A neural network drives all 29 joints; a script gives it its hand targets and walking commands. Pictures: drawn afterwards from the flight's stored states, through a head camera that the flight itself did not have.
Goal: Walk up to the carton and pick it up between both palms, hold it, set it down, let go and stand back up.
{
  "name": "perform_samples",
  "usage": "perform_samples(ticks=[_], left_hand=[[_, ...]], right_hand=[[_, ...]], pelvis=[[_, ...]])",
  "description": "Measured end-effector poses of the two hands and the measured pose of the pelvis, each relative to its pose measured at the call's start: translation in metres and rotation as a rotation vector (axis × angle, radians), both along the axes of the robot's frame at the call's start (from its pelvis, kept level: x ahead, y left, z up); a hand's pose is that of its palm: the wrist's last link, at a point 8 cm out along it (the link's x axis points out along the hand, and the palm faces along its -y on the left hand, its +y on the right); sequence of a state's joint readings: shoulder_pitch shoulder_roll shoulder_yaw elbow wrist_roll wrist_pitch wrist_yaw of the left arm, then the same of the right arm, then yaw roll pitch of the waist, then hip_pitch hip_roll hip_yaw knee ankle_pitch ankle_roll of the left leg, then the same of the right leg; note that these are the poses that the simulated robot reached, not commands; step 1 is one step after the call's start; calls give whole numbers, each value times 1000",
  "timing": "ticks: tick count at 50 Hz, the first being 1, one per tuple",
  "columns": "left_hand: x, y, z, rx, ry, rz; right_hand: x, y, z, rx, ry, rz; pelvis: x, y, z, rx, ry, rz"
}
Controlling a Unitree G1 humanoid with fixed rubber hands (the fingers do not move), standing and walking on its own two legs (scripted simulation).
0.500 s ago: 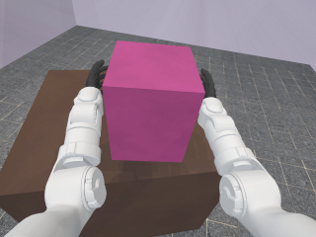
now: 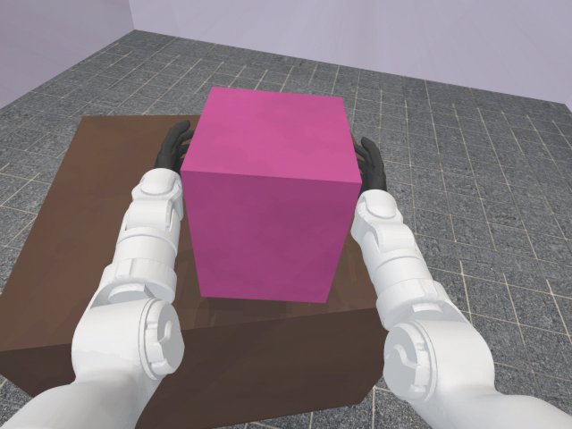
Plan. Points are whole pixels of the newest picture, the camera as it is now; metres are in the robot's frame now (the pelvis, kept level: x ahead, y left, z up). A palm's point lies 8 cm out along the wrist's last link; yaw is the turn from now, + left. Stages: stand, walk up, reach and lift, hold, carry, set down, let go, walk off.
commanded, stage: set down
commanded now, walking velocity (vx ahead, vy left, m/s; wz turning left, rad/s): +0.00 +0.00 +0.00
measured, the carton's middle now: (270, 198) +0.43 +0.02 +0.11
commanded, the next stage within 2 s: none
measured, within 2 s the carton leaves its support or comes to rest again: neither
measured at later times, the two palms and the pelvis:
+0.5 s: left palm (172, 180) +0.44 +0.17 +0.12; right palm (362, 202) +0.41 -0.12 +0.12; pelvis +0.01 +0.00 +0.00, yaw +0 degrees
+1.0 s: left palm (175, 184) +0.45 +0.17 +0.11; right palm (360, 212) +0.40 -0.12 +0.10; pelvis +0.02 +0.00 +0.00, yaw +0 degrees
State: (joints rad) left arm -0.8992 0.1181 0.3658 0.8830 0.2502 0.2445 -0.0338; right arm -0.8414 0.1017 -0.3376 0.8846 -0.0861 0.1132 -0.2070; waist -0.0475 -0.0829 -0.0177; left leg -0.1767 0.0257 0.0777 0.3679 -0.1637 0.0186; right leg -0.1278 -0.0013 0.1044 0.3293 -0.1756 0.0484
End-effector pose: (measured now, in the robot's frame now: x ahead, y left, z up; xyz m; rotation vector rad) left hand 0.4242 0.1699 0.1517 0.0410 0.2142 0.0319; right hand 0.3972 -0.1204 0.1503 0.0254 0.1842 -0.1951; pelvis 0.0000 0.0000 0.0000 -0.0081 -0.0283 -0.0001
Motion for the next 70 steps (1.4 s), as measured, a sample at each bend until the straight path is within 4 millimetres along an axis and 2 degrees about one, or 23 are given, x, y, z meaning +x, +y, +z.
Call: perform_samples(ticks=[33, 70], left_hand=[[22, 2, -33, -12, 34, -43], [27, 1, -54, 12, 48, -83]], right_hand=[[10, 3, -35, -5, 40, -35], [2, 3, -66, -8, 60, -70]], pelvis=[[18, -1, 0, 1, 25, 0], [20, 0, 0, 0, 31, 0]])
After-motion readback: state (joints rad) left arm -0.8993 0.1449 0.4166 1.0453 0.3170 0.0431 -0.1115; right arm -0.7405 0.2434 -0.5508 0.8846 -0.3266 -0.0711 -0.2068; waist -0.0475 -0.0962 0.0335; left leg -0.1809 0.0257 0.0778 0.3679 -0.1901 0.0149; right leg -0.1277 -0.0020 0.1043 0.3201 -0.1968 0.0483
